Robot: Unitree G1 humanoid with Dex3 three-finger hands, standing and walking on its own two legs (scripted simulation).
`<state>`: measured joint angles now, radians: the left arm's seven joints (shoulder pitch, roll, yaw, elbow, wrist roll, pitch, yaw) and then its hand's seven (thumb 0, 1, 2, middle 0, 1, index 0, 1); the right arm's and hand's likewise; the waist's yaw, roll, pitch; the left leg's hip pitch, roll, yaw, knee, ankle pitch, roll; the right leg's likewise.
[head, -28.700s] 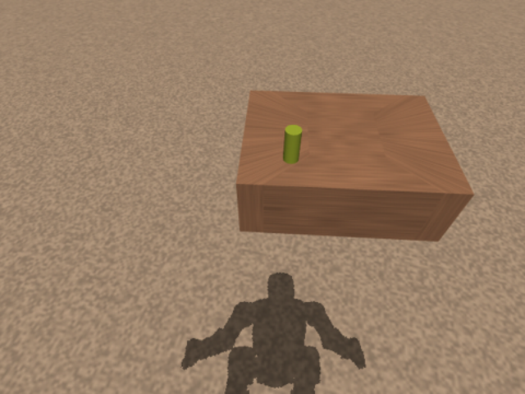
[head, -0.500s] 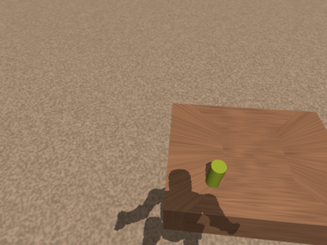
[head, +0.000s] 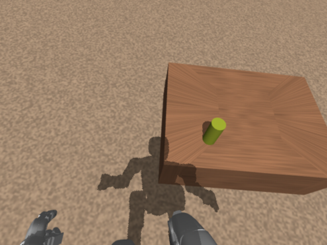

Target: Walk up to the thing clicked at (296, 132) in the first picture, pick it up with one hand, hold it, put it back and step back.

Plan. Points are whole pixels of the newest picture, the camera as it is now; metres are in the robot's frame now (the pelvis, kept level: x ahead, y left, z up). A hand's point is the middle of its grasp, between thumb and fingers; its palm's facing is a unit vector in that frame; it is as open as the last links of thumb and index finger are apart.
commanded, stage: step back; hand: right
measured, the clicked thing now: (213, 132) +0.58 -0.31 -0.36
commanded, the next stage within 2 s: none
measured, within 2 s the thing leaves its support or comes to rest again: neither
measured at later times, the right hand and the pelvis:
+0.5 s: hand out of the picture +0.00 -0.27 -0.14, palm faces +0.05 +0.93 -0.37, open 7.4 cm; pelvis -0.09 +0.00 +0.01, yaw -6 degrees
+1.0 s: hand out of the picture -0.13 -0.28 -0.13, palm faces +0.06 +0.89 -0.45, open 7.4 cm; pelvis -0.24 +0.01 +0.00, yaw -8 degrees
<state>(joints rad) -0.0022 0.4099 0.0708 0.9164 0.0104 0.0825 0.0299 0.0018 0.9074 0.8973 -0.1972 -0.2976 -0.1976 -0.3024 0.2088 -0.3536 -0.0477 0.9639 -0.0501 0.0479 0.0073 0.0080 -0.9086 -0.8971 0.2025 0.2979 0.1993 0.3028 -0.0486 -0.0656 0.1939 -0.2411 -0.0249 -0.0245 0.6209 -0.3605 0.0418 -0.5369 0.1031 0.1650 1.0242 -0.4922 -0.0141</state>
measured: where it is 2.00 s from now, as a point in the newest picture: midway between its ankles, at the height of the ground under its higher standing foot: outside the picture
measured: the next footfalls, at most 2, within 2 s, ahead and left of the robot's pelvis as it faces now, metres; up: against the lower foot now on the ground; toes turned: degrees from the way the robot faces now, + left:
right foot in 0.28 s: -0.03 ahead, -0.11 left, +0.00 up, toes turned -2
left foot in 0.64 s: -0.10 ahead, +0.14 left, +0.00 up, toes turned -5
